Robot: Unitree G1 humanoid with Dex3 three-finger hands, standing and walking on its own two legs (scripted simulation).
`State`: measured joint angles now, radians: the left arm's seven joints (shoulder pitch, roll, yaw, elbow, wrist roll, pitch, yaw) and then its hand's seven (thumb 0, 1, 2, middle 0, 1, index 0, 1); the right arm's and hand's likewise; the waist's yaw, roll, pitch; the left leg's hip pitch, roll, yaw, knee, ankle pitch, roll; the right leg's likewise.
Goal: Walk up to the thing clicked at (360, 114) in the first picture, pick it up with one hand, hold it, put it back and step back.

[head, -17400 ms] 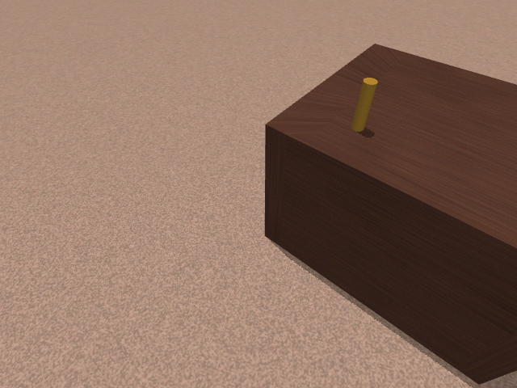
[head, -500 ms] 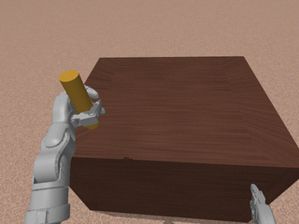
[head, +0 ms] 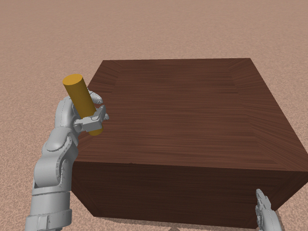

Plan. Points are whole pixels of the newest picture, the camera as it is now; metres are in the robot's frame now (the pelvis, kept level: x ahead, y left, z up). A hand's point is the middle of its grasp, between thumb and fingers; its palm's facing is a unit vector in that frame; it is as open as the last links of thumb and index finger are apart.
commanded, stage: hold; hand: left
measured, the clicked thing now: (85, 107) +0.34 +0.18 +0.20
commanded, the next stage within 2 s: crouch in 1.60 s
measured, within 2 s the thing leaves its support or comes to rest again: neither
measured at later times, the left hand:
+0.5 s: hand (95, 113) +0.34 +0.16 +0.18, palm faces +0.11 -0.99 +0.02, open 4.9 cm
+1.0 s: hand (92, 113) +0.34 +0.17 +0.18, palm faces +0.13 -0.99 +0.03, open 4.9 cm
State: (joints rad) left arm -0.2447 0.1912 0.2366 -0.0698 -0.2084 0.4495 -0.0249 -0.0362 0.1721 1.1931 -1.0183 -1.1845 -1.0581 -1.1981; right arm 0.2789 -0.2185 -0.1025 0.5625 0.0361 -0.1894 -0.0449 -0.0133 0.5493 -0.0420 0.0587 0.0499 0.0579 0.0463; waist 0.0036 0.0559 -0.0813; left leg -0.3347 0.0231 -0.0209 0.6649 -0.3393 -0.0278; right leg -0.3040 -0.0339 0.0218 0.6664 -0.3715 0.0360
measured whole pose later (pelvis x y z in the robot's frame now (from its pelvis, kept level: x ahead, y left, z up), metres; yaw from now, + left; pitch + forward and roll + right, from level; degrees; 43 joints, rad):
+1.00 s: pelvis +0.00 +0.00 +0.00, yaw +0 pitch +0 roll +0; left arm -0.26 0.20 0.25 -0.03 -0.21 0.44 -0.03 -0.03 0.18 1.19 -1.02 -1.18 -1.06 -1.19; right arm 0.28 -0.21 -0.11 0.57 0.04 -0.22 -0.04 -0.01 0.56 -0.04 0.06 0.05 0.06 0.05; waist 0.00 0.05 -0.08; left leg -0.32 0.02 -0.02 0.64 -0.32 -0.03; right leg -0.28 -0.04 0.02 0.63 -0.36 0.04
